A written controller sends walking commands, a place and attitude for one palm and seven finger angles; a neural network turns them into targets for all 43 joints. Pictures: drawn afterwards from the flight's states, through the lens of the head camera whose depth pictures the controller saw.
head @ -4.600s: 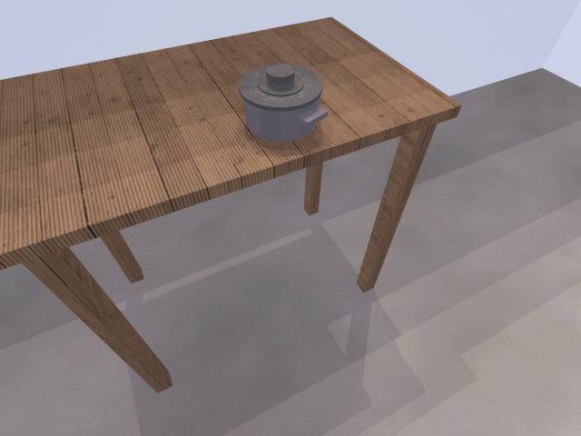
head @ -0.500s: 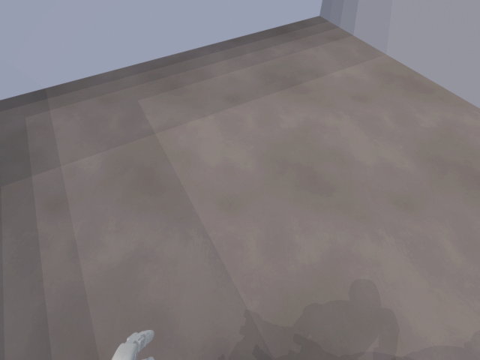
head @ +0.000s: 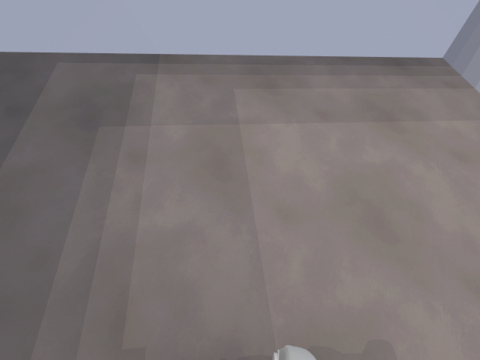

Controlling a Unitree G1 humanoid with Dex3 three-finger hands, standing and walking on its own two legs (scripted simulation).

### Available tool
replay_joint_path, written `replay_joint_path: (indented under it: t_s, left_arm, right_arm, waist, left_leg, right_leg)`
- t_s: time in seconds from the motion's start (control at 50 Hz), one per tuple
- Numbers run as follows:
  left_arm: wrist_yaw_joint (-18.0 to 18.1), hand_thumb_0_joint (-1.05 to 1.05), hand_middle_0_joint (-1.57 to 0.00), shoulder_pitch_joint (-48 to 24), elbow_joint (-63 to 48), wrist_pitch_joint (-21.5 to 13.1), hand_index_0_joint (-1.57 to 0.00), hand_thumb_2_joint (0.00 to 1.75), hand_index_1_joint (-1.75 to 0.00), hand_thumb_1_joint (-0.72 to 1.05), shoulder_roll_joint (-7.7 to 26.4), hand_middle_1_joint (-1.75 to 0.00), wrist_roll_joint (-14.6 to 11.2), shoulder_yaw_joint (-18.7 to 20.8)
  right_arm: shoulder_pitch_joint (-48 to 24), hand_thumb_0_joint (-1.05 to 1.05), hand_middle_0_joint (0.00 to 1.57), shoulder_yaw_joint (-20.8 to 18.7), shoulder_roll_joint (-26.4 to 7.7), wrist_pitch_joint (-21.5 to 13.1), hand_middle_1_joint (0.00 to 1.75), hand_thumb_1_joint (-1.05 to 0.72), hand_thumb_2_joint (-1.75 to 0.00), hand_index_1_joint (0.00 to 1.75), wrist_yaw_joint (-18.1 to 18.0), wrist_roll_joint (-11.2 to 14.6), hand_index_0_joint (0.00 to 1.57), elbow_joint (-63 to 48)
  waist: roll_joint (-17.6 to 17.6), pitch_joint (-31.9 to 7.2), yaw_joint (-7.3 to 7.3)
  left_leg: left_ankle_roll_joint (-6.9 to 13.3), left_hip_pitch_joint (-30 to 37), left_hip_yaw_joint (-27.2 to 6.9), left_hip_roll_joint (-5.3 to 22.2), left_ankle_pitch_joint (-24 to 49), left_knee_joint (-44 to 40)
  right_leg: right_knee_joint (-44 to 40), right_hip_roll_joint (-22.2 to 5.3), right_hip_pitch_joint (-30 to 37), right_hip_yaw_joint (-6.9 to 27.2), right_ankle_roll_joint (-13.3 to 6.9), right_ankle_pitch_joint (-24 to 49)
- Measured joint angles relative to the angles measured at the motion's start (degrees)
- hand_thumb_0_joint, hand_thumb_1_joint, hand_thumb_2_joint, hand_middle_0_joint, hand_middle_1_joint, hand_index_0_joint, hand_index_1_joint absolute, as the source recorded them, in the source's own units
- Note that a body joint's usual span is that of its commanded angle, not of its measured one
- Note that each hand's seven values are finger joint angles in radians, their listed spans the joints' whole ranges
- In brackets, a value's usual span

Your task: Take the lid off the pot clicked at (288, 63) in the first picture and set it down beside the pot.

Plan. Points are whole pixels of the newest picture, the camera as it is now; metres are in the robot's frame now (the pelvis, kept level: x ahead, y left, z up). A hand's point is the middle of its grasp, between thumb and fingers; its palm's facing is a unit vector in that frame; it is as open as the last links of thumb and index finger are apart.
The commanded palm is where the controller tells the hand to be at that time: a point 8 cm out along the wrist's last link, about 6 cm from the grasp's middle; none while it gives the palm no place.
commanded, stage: turn to face it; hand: left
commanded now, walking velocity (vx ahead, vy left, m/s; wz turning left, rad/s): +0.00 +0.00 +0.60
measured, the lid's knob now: out of the picture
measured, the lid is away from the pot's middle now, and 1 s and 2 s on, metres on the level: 0.00 0.00 0.00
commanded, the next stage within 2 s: none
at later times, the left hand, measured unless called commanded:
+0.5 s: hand out of the picture -0.03 +0.13 -0.15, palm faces +0.35 -0.90 -0.27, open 7.4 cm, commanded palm none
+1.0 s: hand out of the picture -0.04 +0.22 -0.15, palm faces +0.58 -0.76 -0.29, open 7.4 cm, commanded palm none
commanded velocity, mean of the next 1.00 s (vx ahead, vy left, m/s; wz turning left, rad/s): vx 0.00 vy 0.00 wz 0.60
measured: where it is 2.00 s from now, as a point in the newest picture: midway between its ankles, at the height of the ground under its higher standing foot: outside the picture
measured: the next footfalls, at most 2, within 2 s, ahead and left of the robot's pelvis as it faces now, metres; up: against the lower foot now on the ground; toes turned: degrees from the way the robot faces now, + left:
right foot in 0.20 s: +0.06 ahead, -0.15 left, +0.00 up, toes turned +6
left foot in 0.66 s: -0.03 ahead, +0.08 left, +0.00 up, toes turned +30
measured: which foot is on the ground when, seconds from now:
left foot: down 0.00-0.20, up 0.22-0.64, down 0.66-1.00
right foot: up 0.00-0.18, down 0.20-0.66, up 0.68-1.00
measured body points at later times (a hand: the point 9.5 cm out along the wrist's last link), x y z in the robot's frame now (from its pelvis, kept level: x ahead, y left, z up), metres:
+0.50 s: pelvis -0.01 -0.06 +0.01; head +0.04 -0.06 +0.46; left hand -0.05 +0.18 -0.13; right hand +0.16 -0.28 -0.14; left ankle -0.06 +0.08 -0.66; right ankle +0.02 -0.16 -0.73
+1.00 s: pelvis -0.01 -0.04 +0.01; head +0.02 -0.01 +0.45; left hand -0.07 +0.25 -0.12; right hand +0.20 -0.21 -0.13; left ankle -0.06 +0.06 -0.73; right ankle +0.09 -0.17 -0.69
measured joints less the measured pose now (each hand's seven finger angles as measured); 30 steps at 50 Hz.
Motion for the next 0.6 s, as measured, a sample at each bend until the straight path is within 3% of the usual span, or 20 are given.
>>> replay_joint_path:
  t_s: [0.08, 0.18, 0.22, 0.26, 0.32, 0.36, 0.48, 0.6]
  left_arm:
    - [0.2, 0.0, -0.2, 0.5, -0.5, 0.2, -0.2, 0.9, -0.3, 0.91, -0.4, -0.3, -0.4, -0.5]
    - [0.5, 0.0, -0.2, 0.6, -1.8, -0.9, -0.2, 0.9, -0.3, 0.91, -1.3, -0.3, -0.8, -1.0]
    - [0.7, 0.0, -0.2, 0.8, -2.4, -1.9, -0.2, 0.9, -0.3, 0.91, -2.3, -0.3, -0.4, -1.4]
    - [0.9, 0.0, -0.2, 1.4, -2.8, -2.3, -0.2, 0.9, -0.3, 0.91, -3.5, -0.3, -0.3, -2.1]
    - [1.1, 0.0, -0.2, 2.6, -2.7, -2.4, -0.2, 0.9, -0.3, 0.91, -4.7, -0.3, -0.3, -2.6]
    - [1.2, 0.0, -0.2, 3.1, -2.5, -2.5, -0.2, 0.9, -0.3, 0.91, -5.2, -0.3, -0.3, -2.9]
    - [1.0, 0.0, -0.2, 3.8, -2.5, -3.0, -0.2, 0.9, -0.3, 0.9, -6.0, -0.3, 0.1, -3.5]
    - [0.6, 0.0, -0.2, 3.9, -1.9, -2.4, -0.2, 0.9, -0.3, 0.9, -4.8, -0.3, 0.4, -2.9]
  right_arm:
    - [0.2, 0.0, 0.2, 0.0, 0.0, 0.8, 0.3, -0.91, -0.9, 0.3, 0.3, -0.1, 0.2, 0.1]
    - [-0.2, 0.0, 0.2, -0.5, -0.6, 1.9, 0.3, -0.91, -0.9, 0.3, 0.6, -0.1, 0.21, -0.2]
    - [-0.5, 0.0, 0.2, -1.2, -1.4, 2.5, 0.3, -0.91, -0.9, 0.3, 0.6, 0.2, 0.21, 0.0]
    - [-0.6, 0.0, 0.2, -1.8, -2.2, 3.2, 0.3, -0.91, -0.9, 0.3, 0.8, 0.0, 0.2, 0.5]
    - [-0.9, 0.0, 0.2, -2.0, -2.9, 3.3, 0.3, -0.91, -0.9, 0.3, 1.5, -0.3, 0.2, 0.8]
    - [-0.9, 0.0, 0.2, -2.1, -2.9, 3.2, 0.3, -0.91, -0.9, 0.3, 1.7, -0.2, 0.2, 0.8]
    - [-2.0, 0.0, 0.2, -1.7, -2.6, 3.9, 0.3, -0.91, -0.9, 0.3, 1.9, 0.1, 0.2, 1.6]
    - [-4.8, 0.01, 0.2, -0.8, -1.6, 2.8, 0.3, -0.91, -0.9, 0.3, 1.7, 0.6, 0.2, 0.9]
  waist:
    - [1.7, -0.6, -0.24]
    - [4.5, -0.4, -0.95]
    - [6.2, -0.1, -0.65]
    - [7.0, 0.3, -0.48]
    - [6.4, 0.8, -0.43]
    - [5.6, 1.3, -0.67]
    - [3.4, 2.5, 0.07]
    - [1.0, 3.5, 1.41]
  left_leg:
    - [-0.6, 0.2, -2.7, -0.9, 1.7, -2.1]
    - [-2.4, -2.5, -6.8, -1.7, 1.6, 0.5]
    - [-2.9, -5.5, -8.3, -2.0, -4.8, 6.8]
    - [-3.0, -9.4, -7.4, -2.8, -11.4, 18.4]
    - [-3.7, -12.7, -4.5, -2.1, -10.9, 31.8]
    - [-4.5, -12.7, -3.1, -1.0, -10.0, 34.8]
    - [-5.8, -8.4, -1.0, 1.5, -11.4, 28.8]
    - [-4.7, -1.5, 2.3, 1.6, -12.5, 13.3]
  right_leg:
    - [-7.8, 0.8, 3.1, 1.2, 0.2, -1.5]
    - [-25.2, 3.0, 11.0, 0.9, -0.8, -1.0]
    - [-28.8, 3.5, 12.4, -0.7, -3.7, 2.2]
    - [-29.2, 2.8, 13.3, -2.6, -5.5, 2.2]
    - [-32.6, 1.4, 15.5, -4.4, -6.1, 3.3]
    - [-34.3, 0.5, 16.6, -5.7, -6.2, 4.1]
    - [-35.5, -1.5, 17.8, -9.6, -6.2, 4.1]
    - [-32.1, -3.9, 16.5, -13.1, -4.8, 2.1]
